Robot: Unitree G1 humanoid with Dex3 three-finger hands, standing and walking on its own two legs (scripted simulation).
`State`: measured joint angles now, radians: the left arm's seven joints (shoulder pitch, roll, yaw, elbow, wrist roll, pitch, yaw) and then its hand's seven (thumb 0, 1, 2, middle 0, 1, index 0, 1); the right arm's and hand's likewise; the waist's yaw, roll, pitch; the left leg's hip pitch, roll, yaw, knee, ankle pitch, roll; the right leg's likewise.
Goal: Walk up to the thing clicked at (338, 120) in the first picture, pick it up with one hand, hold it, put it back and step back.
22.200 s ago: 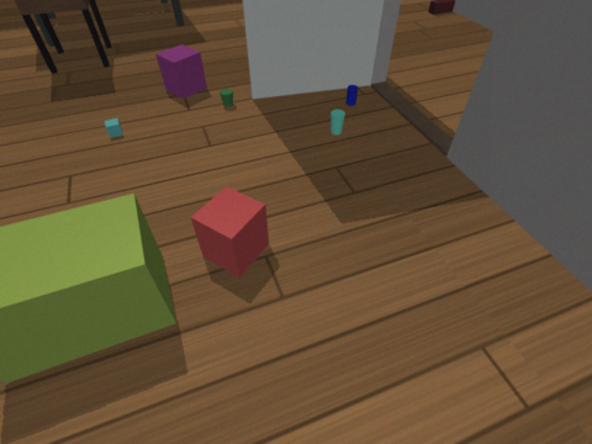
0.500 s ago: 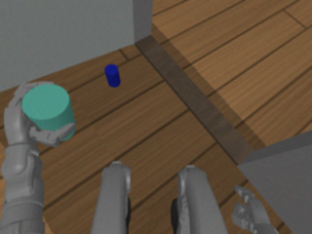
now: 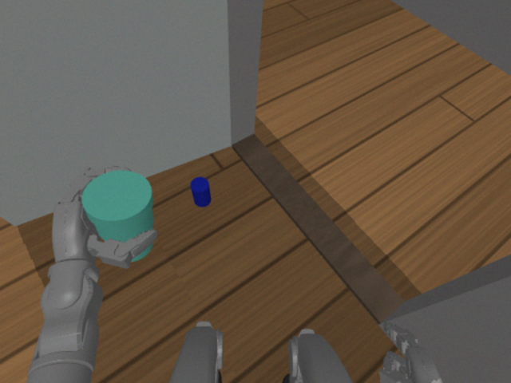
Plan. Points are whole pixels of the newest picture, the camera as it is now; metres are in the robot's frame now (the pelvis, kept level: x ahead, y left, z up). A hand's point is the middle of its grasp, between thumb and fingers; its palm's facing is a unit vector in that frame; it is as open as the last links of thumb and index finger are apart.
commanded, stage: lift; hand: left
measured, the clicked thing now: (125, 221) +0.35 +0.21 +0.02
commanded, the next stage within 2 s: hold in 1.16 s
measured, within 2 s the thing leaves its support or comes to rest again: neither
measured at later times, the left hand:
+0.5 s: hand (115, 201) +0.34 +0.19 +0.10, palm faces +0.20 -0.98 -0.01, open 11.3 cm
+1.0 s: hand (124, 175) +0.36 +0.18 +0.13, palm faces +0.20 -0.98 -0.01, open 11.3 cm
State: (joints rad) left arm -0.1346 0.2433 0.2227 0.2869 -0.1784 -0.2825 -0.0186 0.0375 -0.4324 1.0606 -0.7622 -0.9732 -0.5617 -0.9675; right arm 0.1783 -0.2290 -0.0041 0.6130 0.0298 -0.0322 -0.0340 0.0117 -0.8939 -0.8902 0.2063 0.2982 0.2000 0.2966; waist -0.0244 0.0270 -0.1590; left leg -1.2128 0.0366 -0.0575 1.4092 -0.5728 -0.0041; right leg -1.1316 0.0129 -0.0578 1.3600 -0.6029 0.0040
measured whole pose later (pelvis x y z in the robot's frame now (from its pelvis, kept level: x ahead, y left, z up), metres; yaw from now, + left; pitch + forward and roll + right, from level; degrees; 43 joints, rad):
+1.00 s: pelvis +0.03 +0.00 +0.09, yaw +1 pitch +11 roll -2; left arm -0.12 0.17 0.15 0.36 -0.16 -0.33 0.03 0.03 -0.43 1.06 -0.76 -0.98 -0.56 -0.97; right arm 0.23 -0.21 0.00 0.66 0.00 -0.02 -0.03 0.01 -0.91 -0.90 0.20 0.30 0.20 0.30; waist -0.02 0.02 -0.07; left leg -0.72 0.03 -0.03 0.98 -0.45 -0.01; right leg -0.66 0.01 -0.04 0.94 -0.48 0.00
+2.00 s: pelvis +0.02 +0.00 +0.10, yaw +1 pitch +6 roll -1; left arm -0.10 0.15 0.12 0.34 -0.14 -0.30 0.05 0.03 -0.43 1.05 -0.76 -0.97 -0.56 -0.96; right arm 0.22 -0.21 0.00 0.66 0.00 -0.02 -0.03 0.01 -0.92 -0.90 0.20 0.30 0.20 0.30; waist -0.01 0.02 -0.03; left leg -0.58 0.02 -0.01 0.86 -0.39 0.00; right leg -0.51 0.00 -0.02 0.82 -0.41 0.01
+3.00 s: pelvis +0.03 +0.00 +0.10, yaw +1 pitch +7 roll -1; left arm -0.08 0.16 0.13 0.33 -0.15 -0.32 0.03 0.03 -0.42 1.05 -0.76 -0.98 -0.56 -0.96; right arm 0.21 -0.21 -0.01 0.66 0.00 -0.02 -0.02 0.01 -0.92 -0.90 0.20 0.30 0.20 0.30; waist -0.01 0.02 -0.04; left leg -0.59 0.03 -0.02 0.87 -0.40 -0.01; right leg -0.52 0.00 -0.03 0.83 -0.42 0.01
